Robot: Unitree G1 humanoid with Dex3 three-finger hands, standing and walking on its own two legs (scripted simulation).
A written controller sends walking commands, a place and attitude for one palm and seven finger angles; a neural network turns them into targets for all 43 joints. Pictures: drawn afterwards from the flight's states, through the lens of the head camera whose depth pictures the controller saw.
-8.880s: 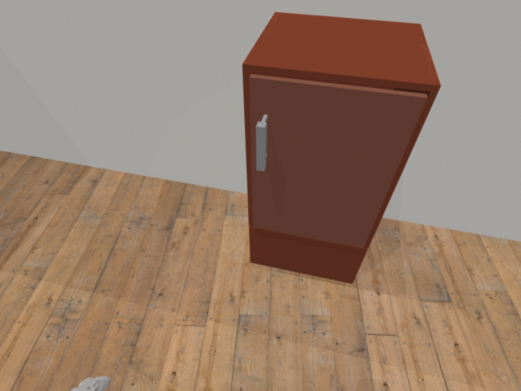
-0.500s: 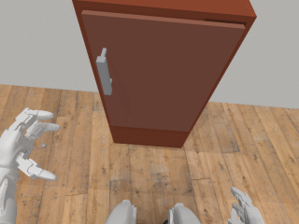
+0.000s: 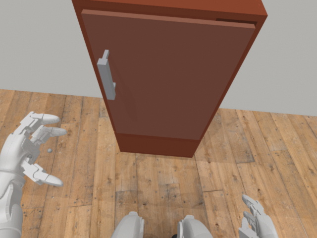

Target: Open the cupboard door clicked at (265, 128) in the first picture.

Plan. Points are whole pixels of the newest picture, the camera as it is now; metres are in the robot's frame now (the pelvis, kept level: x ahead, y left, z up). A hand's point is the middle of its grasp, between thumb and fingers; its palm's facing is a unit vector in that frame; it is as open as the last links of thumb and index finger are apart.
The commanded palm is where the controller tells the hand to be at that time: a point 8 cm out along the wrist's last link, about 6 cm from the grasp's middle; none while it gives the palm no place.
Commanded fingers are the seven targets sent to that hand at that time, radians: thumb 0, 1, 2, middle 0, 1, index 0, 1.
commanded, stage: move the hooked fingers beside the handle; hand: left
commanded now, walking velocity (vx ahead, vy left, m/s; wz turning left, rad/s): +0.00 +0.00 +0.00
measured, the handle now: (109, 76) +0.54 +0.19 +0.04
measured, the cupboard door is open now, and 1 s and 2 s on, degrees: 0 0 0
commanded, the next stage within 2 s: none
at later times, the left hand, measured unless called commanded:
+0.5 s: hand (60, 128) +0.35 +0.27 +0.04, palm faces -0.03 -1.00 -0.03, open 14.0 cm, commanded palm +0.34 +0.31 +0.05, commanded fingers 0.00 -0.50 0.30 -0.30 -1.20 -0.30 -1.20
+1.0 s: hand (74, 106) +0.42 +0.26 +0.04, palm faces -0.01 -1.00 -0.03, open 14.0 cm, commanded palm +0.41 +0.30 +0.04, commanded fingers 0.00 -0.50 0.30 -0.30 -1.20 -0.30 -1.20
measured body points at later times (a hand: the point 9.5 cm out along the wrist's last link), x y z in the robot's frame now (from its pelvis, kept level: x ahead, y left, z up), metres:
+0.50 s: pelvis +0.00 +0.01 +0.00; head +0.10 +0.03 +0.43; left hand +0.35 +0.32 +0.04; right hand +0.12 -0.26 -0.10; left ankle +0.01 +0.09 -0.65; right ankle +0.03 -0.11 -0.65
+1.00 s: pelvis +0.00 +0.01 -0.01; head +0.12 +0.03 +0.43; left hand +0.42 +0.31 +0.04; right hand +0.07 -0.26 -0.11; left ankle +0.01 +0.09 -0.65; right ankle +0.03 -0.11 -0.65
